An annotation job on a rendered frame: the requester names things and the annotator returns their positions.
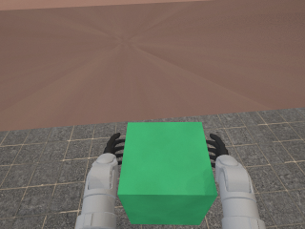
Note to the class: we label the robot left forearm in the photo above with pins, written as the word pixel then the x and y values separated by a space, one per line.
pixel 99 195

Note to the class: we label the carton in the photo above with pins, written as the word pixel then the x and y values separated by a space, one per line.
pixel 166 174

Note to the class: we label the robot left hand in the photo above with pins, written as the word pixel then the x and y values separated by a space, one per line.
pixel 111 149

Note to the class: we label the robot right forearm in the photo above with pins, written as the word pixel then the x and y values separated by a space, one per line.
pixel 237 195

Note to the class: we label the robot right hand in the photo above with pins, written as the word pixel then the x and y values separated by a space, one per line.
pixel 219 148

